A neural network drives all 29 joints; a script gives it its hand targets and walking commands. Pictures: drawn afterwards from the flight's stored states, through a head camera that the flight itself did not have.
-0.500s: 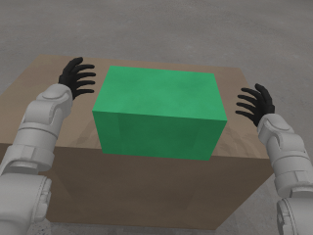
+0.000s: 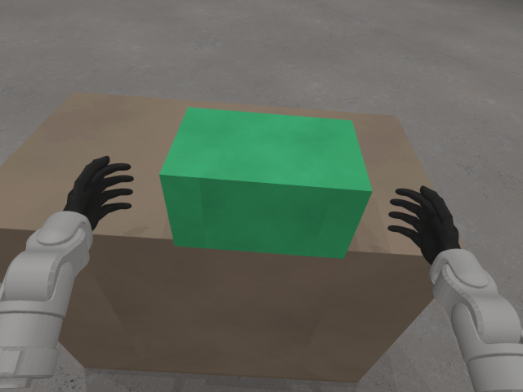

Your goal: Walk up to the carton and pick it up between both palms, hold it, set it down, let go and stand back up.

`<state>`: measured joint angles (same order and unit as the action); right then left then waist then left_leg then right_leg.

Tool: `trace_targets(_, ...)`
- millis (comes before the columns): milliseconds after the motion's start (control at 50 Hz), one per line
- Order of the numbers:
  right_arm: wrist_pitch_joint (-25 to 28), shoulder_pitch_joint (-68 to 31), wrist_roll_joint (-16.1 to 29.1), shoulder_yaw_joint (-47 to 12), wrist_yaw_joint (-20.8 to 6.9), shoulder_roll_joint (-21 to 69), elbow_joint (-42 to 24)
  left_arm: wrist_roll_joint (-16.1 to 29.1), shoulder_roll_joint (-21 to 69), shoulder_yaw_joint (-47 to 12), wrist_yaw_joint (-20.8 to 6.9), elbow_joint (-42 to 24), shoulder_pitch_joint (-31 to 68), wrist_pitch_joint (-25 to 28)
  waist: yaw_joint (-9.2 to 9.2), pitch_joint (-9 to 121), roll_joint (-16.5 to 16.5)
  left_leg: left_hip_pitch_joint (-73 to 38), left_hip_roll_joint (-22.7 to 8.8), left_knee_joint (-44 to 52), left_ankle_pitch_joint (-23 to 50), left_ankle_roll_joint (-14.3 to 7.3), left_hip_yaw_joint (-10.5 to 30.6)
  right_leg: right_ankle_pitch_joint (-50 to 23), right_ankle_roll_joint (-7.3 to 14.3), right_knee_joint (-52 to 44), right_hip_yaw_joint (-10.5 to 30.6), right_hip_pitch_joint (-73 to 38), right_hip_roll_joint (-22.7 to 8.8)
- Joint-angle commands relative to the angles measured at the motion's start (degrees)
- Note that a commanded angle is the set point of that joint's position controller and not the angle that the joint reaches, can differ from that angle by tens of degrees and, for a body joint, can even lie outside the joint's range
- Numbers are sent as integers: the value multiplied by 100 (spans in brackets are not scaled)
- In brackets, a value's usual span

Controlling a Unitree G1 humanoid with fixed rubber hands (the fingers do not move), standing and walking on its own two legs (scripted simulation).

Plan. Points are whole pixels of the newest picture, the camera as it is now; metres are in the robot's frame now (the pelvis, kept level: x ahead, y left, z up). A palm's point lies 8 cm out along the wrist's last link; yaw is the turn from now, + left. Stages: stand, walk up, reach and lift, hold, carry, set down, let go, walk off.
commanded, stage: set down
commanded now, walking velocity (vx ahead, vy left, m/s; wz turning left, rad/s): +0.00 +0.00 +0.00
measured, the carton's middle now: (264, 181) +0.48 +0.00 +0.08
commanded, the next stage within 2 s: none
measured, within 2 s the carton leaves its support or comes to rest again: neither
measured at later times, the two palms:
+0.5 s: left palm (74, 267) +0.28 +0.26 +0.09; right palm (437, 298) +0.26 -0.23 +0.09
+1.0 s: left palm (98, 307) +0.27 +0.25 +0.00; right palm (428, 320) +0.26 -0.25 +0.02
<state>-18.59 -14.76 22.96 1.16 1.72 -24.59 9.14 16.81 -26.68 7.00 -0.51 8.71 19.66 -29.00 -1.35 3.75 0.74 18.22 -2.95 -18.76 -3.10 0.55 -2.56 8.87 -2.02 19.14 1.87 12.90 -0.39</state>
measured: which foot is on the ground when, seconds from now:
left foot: down 0.00-1.00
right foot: down 0.00-1.00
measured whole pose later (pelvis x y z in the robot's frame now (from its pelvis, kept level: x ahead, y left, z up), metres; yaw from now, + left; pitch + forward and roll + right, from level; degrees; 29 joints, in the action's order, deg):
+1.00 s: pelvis +0.04 -0.01 +0.00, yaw +0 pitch +4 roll +0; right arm -14.9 12.4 18.0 1.5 -0.8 -21.2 -0.3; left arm 12.5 -19.1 7.0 -0.2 2.6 -7.8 -23.8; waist -0.3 -1.5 0.9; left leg 15.3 -2.6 -17.4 -5.7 1.3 -2.6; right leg 12.0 -1.6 18.6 2.0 10.3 -0.6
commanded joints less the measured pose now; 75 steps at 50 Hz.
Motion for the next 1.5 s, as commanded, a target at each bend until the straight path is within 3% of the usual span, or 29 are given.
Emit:
trace_targets(0,280,-514,-63,507,-24,-554,-1249,-190,-680,465,-72,-857,218,480,305,1119,-76,-2640,342,380,-440,-98,166,606,283,-708,-91,-193,304)
trace_targets(80,583,-425,-326,783,-48,-571,-2125,-102,-716,441,51,-1496,43,874,350,1094,-132,-2635,371,334,-692,-25,179,942,317,-713,-139,64,311)
trace_targets(100,644,-796,-372,859,-27,-610,-2528,29,-916,480,101,-1739,426,996,456,1280,-126,-2555,397,294,-780,-39,141,1069,298,-690,-122,174,289)
trace_targets(180,768,-381,-455,944,-12,-526,-3033,250,-1030,406,213,-2039,168,1318,482,1380,-74,-2578,400,189,-876,-40,151,1249,306,-651,-96,441,262)
trace_targets(240,581,165,-465,845,-27,-385,-2588,203,-876,320,224,-1689,-239,1304,440,1007,-95,-2565,350,256,-992,-60,180,1434,344,-719,-53,551,232)
trace_targets(320,156,628,-461,772,-14,-315,-1620,85,-615,119,49,-992,-537,961,140,348,-62,-2655,313,423,-1202,-36,181,1663,412,-947,44,511,177)
trace_targets(360,36,684,-444,743,-41,-314,-1438,-18,-499,107,-15,-908,-688,831,88,203,-135,-2632,321,466,-1264,-15,174,1738,452,-981,60,413,184)
trace_targets(500,53,403,-603,904,-232,-558,-2019,-247,-404,239,106,-1449,-711,675,378,388,-282,-2566,367,429,-1284,113,166,1864,462,-940,-29,531,261)
trace_targets(620,119,756,-890,1050,-402,-685,-1958,-517,-109,148,232,-1604,-1185,472,444,499,-395,-2557,350,416,-1183,255,125,1725,407,-905,-115,469,346)
trace_targets(660,95,1121,-993,1064,-488,-781,-1656,-726,123,103,241,-1552,-1625,359,399,375,-459,-2623,339,411,-1018,321,140,1559,414,-872,-171,388,402)
trace_targets(800,283,1786,-1183,957,-412,-606,-1832,-864,-107,317,152,-1771,-2139,535,479,646,-232,-2788,429,169,-259,329,-71,814,272,-767,-137,171,348)
trace_targets(820,326,2001,-1188,913,-401,-576,-1683,-930,-40,300,137,-1674,-2369,577,479,656,-285,-2839,437,130,-31,341,-84,571,263,-711,-132,79,356)
trace_targets(940,981,2759,-1146,624,-43,-118,-2428,-842,-274,524,-54,-2005,-2942,1194,544,1300,-131,-2697,620,-260,1187,373,-255,-2004,19,-268,2,-606,214)
trace_targets(980,1210,2939,-1088,504,42,-3,-2402,-862,-257,508,-86,-1899,-3171,1370,569,1350,-156,-2654,647,-317,1454,398,-275,-2609,-33,-159,5,-754,198)
trace_targets(1040,1424,3078,-1079,308,92,94,-2097,-905,-145,411,-155,-1488,-3394,1518,543,1148,-138,-2668,639,-329,1606,414,-305,-2819,-58,-188,-32,-636,201)
trace_targets(1140,1601,3172,-1152,-8,-2,96,-972,-1165,156,250,-230,-732,-3616,1540,536,796,-270,-2867,583,-223,1854,455,-333,-2734,26,-319,-143,-479,285)
trace_targets(1240,1811,3099,-1248,-10,-72,18,-704,-1253,199,155,-233,-696,-3532,1700,503,918,-343,-2998,533,-269,1903,495,-367,-2498,66,-349,-258,-411,351)
trace_targets(1280,1965,3059,-1253,-55,-63,110,-705,-1164,185,96,-235,-707,-3448,1839,472,991,-208,-3039,544,-321,1881,480,-370,-2551,49,-352,-254,-374,328)
trace_targets(1380,2208,2922,-1297,-256,-122,270,-193,-1146,341,-61,-216,-301,-3347,2004,446,994,-186,-3000,518,-328,1706,427,-335,-2413,60,-364,-265,-290,289)
trace_targets(1480,2300,2721,-1419,-274,-272,146,579,-1286,636,-253,-175,171,-3264,1981,347,776,-278,-3080,426,-307,1448,431,-275,-1612,172,-432,-356,-32,366)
